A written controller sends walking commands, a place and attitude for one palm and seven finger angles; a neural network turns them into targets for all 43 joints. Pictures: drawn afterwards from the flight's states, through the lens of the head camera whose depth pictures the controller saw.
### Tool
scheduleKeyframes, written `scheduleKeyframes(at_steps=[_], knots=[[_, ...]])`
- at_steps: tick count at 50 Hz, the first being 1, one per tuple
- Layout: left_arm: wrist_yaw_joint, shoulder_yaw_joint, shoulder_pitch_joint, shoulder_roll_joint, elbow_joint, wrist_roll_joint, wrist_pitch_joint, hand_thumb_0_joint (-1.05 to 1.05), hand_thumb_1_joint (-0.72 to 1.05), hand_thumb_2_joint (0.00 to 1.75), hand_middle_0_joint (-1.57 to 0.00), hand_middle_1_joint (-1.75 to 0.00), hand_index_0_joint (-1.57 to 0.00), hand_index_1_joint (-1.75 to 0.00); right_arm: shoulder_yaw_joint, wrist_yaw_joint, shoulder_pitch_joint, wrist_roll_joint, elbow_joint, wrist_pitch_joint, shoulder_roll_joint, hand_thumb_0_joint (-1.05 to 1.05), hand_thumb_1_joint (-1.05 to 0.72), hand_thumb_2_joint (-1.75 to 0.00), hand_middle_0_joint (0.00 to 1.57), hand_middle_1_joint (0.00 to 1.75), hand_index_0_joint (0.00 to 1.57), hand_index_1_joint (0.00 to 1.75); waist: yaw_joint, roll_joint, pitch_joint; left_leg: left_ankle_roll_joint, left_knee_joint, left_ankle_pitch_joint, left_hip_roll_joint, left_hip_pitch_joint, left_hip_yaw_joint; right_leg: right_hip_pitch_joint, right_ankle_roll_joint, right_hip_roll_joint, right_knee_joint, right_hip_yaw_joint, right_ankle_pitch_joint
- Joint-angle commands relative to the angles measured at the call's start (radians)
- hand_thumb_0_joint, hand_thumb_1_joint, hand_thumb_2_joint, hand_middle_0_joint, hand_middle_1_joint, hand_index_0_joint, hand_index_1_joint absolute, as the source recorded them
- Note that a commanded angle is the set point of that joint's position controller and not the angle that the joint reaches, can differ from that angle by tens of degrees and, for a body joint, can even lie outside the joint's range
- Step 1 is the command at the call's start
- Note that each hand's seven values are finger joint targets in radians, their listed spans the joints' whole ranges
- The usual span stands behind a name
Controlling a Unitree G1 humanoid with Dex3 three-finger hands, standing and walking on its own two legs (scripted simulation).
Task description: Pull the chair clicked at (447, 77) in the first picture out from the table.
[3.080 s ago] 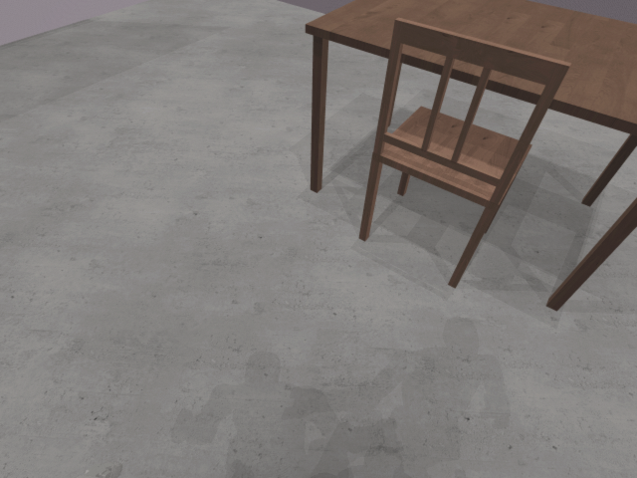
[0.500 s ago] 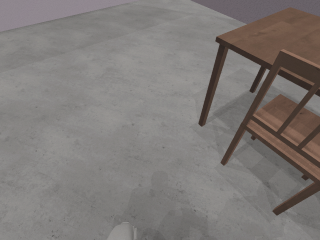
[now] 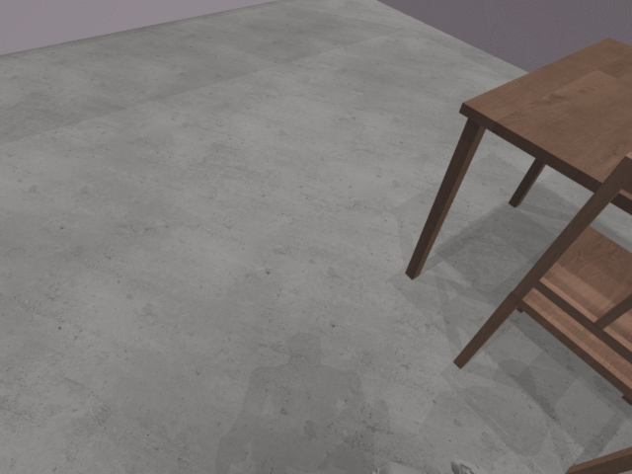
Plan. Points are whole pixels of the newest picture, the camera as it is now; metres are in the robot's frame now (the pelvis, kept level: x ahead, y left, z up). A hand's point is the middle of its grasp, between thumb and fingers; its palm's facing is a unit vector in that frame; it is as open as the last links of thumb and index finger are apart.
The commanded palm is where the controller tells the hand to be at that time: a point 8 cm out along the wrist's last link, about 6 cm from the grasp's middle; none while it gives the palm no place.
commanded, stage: turn to face it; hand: left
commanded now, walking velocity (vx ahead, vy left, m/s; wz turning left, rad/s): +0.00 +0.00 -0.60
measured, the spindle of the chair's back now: out of the picture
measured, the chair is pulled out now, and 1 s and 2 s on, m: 0.00 0.00 0.00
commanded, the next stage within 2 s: take the last steps up to it in 1.34 s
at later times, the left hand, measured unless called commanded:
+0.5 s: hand (221, 447) +0.18 +0.15 -0.16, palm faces -0.25 -0.93 -0.26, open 7.4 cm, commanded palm none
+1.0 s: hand (267, 409) +0.24 +0.10 -0.16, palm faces -0.57 -0.78 -0.25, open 7.4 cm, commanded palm none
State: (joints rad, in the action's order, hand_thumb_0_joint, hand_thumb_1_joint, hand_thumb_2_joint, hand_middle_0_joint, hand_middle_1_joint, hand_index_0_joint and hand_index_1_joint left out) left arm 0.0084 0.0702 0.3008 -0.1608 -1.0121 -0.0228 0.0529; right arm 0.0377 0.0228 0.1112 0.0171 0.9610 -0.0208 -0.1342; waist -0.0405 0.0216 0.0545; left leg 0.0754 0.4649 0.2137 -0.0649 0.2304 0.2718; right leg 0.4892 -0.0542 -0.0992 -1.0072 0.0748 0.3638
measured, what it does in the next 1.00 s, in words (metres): steps on the spot, turning right: right foot, then left foot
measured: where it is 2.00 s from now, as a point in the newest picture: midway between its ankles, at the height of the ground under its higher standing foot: outside the picture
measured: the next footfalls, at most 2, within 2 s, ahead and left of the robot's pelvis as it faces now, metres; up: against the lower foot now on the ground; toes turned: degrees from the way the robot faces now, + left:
right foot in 0.18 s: +0.05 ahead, -0.14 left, +0.00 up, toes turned -15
left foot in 0.58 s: +0.13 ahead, +0.10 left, +0.00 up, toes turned -17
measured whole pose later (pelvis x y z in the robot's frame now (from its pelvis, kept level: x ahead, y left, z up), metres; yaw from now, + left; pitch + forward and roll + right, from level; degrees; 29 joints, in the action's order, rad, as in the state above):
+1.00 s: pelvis +0.02 +0.00 -0.02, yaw -36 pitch +0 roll +0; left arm -0.02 0.07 0.13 -0.23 -0.89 -0.02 0.05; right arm 0.06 0.00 0.25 0.02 0.92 0.03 -0.22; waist 0.02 -0.03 0.09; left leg -0.05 0.67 0.37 -0.19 0.27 0.28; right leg 0.27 0.01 -0.04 -0.59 0.09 0.32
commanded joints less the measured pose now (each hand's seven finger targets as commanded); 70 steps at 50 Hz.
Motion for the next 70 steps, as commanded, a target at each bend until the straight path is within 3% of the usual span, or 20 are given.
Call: scheduleKeyframes(at_steps=[1, 8, 9, 10, 16, 24, 27, 28, 29, 31, 36, 44, 47, 48, 49, 50, 56, 63, 67, 70], knots=[[-0.011, 0.022, -0.01, -0.054, 0.087, -0.004, -0.005, 0.0, 0.9, 0.9, -0.2, -0.3, -0.2, -0.3, 0.053, 0.008, 0.085, 0.007, -0.029, 0.0, -0.184, 0.0, -0.9, -0.9, 0.2, 0.3, 0.2, 0.3, 0.054, -0.153, -0.042, 0.078, -0.182, -0.18, -0.324, -0.064, -0.143, -0.027, -0.002, -0.006, 0.13, 0.01, 0.01], [-0.01, 0.032, 0.025, -0.113, 0.118, -0.006, -0.034, 0.0, 0.9, 0.9, -0.2, -0.3, -0.2, -0.3, 0.071, -0.006, 0.098, 0.004, -0.037, 0.021, -0.209, 0.0, -0.9, -0.9, 0.2, 0.3, 0.2, 0.3, 0.007, -0.067, -0.089, -0.048, 0.165, -0.185, -0.283, -0.002, -0.02, -0.312, 0.051, 0.018, 0.538, 0.01, -0.213], [0.001, 0.049, 0.047, -0.226, 0.119, -0.016, -0.05, 0.0, 0.9, 0.9, -0.2, -0.3, -0.2, -0.3, 0.055, -0.013, 0.116, -0.001, -0.069, 0.024, -0.145, 0.0, -0.9, -0.9, 0.2, 0.3, 0.2, 0.3, -0.003, 0.238, -0.103, -0.124, 0.399, 0.134, -0.152, 0.25, 0.035, -0.467, 0.146, -0.207, 0.654, -0.326, -0.485], [0.009, 0.055, 0.098, -0.277, 0.11, 0.002, -0.049, 0.0, 0.9, 0.9, -0.2, -0.3, -0.2, -0.3, 0.043, -0.008, 0.05, -0.002, -0.109, 0.034, -0.129, 0.0, -0.9, -0.9, 0.2, 0.3, 0.2, 0.3, -0.042, 0.242, -0.099, -0.15, 0.569, 0.428, -0.062, 0.353, -0.096, -0.438, 0.262, -0.336, 0.67, -0.434, -0.741], [0.013, 0.042, -0.108, -0.217, 0.16, 0.004, -0.046, 0.0, 0.9, 0.9, -0.2, -0.3, -0.2, -0.3, 0.043, -0.003, 0.08, 0.002, -0.074, 0.047, -0.158, 0.0, -0.9, -0.9, 0.2, 0.3, 0.2, 0.3, 0.039, 0.096, -0.095, -0.174, 0.608, 0.189, -0.063, 0.307, -0.232, -0.337, 0.224, -0.147, 0.648, -0.249, -0.565], [0.0, 0.056, -0.115, -0.275, 0.16, 0.0, -0.027, 0.0, 0.9, 0.9, -0.2, -0.3, -0.2, -0.3, 0.036, 0.005, 0.07, -0.009, -0.111, 0.036, -0.169, 0.0, -0.9, -0.9, 0.2, 0.3, 0.2, 0.3, 0.017, 0.145, -0.113, -0.167, 0.314, 0.221, 0.008, 0.186, -0.217, -0.33, 0.239, -0.117, 0.609, -0.364, -0.547], [0.0, 0.056, -0.178, -0.267, 0.176, 0.008, -0.016, 0.0, 0.9, 0.9, -0.2, -0.3, -0.2, -0.3, 0.035, 0.013, 0.174, -0.013, -0.089, 0.024, -0.174, 0.0, -0.9, -0.9, 0.2, 0.3, 0.2, 0.3, 0.072, 0.129, -0.123, -0.153, 0.037, 0.073, 0.023, -0.005, -0.199, -0.234, 0.176, -0.074, 0.531, -0.377, -0.492], [-0.005, 0.049, -0.19, -0.236, 0.189, 0.016, -0.011, 0.0, 0.9, 0.9, -0.2, -0.3, -0.2, -0.3, 0.039, 0.017, 0.214, -0.01, -0.081, 0.016, -0.208, 0.0, -0.9, -0.9, 0.2, 0.3, 0.2, 0.3, 0.091, 0.047, -0.132, -0.131, -0.085, 0.013, -0.031, -0.124, -0.239, -0.138, 0.125, -0.008, 0.457, -0.327, -0.381], [-0.015, 0.039, -0.166, -0.167, 0.217, 0.024, -0.005, 0.0, 0.9, 0.9, -0.2, -0.3, -0.2, -0.3, 0.054, 0.017, 0.212, 0.004, -0.095, 0.01, -0.304, 0.0, -0.9, -0.9, 0.2, 0.3, 0.2, 0.3, 0.082, -0.25, -0.125, -0.043, -0.2, -0.05, -0.277, -0.204, -0.51, 0.049, 0.053, 0.134, 0.263, -0.201, -0.049], [-0.018, 0.04, -0.164, -0.187, 0.216, -0.001, -0.003, 0.0, 0.9, 0.9, -0.2, -0.3, -0.2, -0.3, 0.049, 0.013, 0.163, 0.01, -0.128, 0.016, -0.323, 0.0, -0.9, -0.9, 0.2, 0.3, 0.2, 0.3, 0.075, -0.32, -0.095, 0.084, -0.224, -0.041, -0.438, -0.055, -0.62, 0.082, 0.015, 0.102, -0.103, -0.154, 0.236], [-0.044, 0.037, -0.163, -0.157, 0.184, 0.005, 0.004, 0.0, 0.9, 0.9, -0.2, -0.3, -0.2, -0.3, 0.034, 0.018, 0.097, 0.007, -0.139, 0.009, -0.235, 0.0, -0.9, -0.9, 0.2, 0.3, 0.2, 0.3, 0.044, -0.19, -0.045, 0.035, -0.135, -0.342, -0.254, -0.109, -0.247, 0.078, -0.013, 0.065, -0.157, -0.069, 0.066], [-0.043, 0.019, -0.23, -0.12, 0.216, 0.006, -0.005, 0.0, 0.9, 0.9, -0.2, -0.3, -0.2, -0.3, 0.068, 0.0, 0.181, 0.011, -0.09, 0.019, -0.284, 0.0, -0.9, -0.9, 0.2, 0.3, 0.2, 0.3, 0.097, -0.243, -0.074, 0.042, -0.062, -0.425, -0.309, -0.165, -0.164, -0.073, 0.007, 0.067, 0.225, 0.027, 0.104], [-0.036, 0.02, -0.149, -0.14, 0.192, 0.007, -0.021, 0.0, 0.9, 0.9, -0.2, -0.3, -0.2, -0.3, 0.072, -0.008, 0.16, 0.006, -0.091, 0.026, -0.285, 0.0, -0.9, -0.9, 0.2, 0.3, 0.2, 0.3, 0.05, -0.21, -0.114, -0.022, 0.064, -0.355, -0.288, -0.097, -0.099, -0.255, 0.038, 0.087, 0.489, 0.049, -0.084], [-0.028, 0.03, -0.09, -0.192, 0.175, 0.002, -0.033, 0.0, 0.9, 0.9, -0.2, -0.3, -0.2, -0.3, 0.068, -0.013, 0.17, -0.001, -0.095, 0.027, -0.257, 0.0, -0.9, -0.9, 0.2, 0.3, 0.2, 0.3, 0.022, -0.102, -0.143, -0.081, 0.21, -0.233, -0.253, 0.028, -0.061, -0.431, 0.069, 0.022, 0.614, -0.034, -0.226], [-0.011, 0.054, -0.024, -0.316, 0.155, -0.007, -0.047, 0.0, 0.9, 0.9, -0.2, -0.3, -0.2, -0.3, 0.042, -0.018, 0.146, -0.006, -0.138, 0.03, -0.173, 0.0, -0.9, -0.9, 0.2, 0.3, 0.2, 0.3, -0.014, 0.255, -0.155, -0.145, 0.433, 0.301, -0.114, 0.333, -0.016, -0.601, 0.172, -0.248, 0.679, -0.383, -0.538], [0.0, 0.058, 0.031, -0.343, 0.142, 0.011, -0.039, 0.0, 0.9, 0.9, -0.2, -0.3, -0.2, -0.3, 0.036, -0.006, 0.076, -0.005, -0.166, 0.044, -0.181, 0.0, -0.9, -0.9, 0.2, 0.3, 0.2, 0.3, -0.051, 0.216, -0.161, -0.148, 0.59, 0.441, -0.069, 0.369, -0.172, -0.516, 0.265, -0.336, 0.654, -0.418, -0.729], [0.01, 0.031, -0.159, -0.223, 0.171, 0.004, -0.041, 0.0, 0.9, 0.9, -0.2, -0.3, -0.2, -0.3, 0.037, -0.002, 0.134, 0.0, -0.072, 0.056, -0.175, 0.0, -0.9, -0.9, 0.2, 0.3, 0.2, 0.3, 0.058, 0.126, -0.095, -0.16, 0.602, 0.191, -0.051, 0.272, -0.231, -0.333, 0.226, -0.132, 0.654, -0.211, -0.552], [0.005, 0.037, -0.12, -0.239, 0.141, 0.0, -0.031, 0.0, 0.9, 0.9, -0.2, -0.3, -0.2, -0.3, 0.026, 0.001, 0.103, -0.004, -0.073, 0.047, -0.156, 0.0, -0.9, -0.9, 0.2, 0.3, 0.2, 0.3, 0.028, 0.126, -0.068, -0.138, 0.347, 0.211, -0.001, 0.179, -0.214, -0.304, 0.251, -0.126, 0.678, -0.306, -0.414], [0.006, 0.032, -0.149, -0.219, 0.131, 0.011, -0.023, 0.0, 0.9, 0.9, -0.2, -0.3, -0.2, -0.3, 0.019, 0.013, 0.214, -0.007, -0.035, 0.029, -0.153, 0.0, -0.9, -0.9, 0.2, 0.3, 0.2, 0.3, 0.078, 0.089, -0.085, -0.12, 0.002, 0.022, 0.012, -0.05, -0.201, -0.219, 0.182, -0.075, 0.579, -0.305, -0.387], [-0.005, 0.017, -0.127, -0.138, 0.151, 0.01, -0.01, 0.0, 0.9, 0.9, -0.2, -0.3, -0.2, -0.3, 0.038, 0.019, 0.2, 0.008, -0.056, 0.021, -0.289, 0.0, -0.9, -0.9, 0.2, 0.3, 0.2, 0.3, 0.073, -0.316, -0.044, 0.076, -0.245, -0.11, -0.375, -0.062, -0.604, 0.002, 0.045, 0.128, 0.126, -0.097, 0.203]])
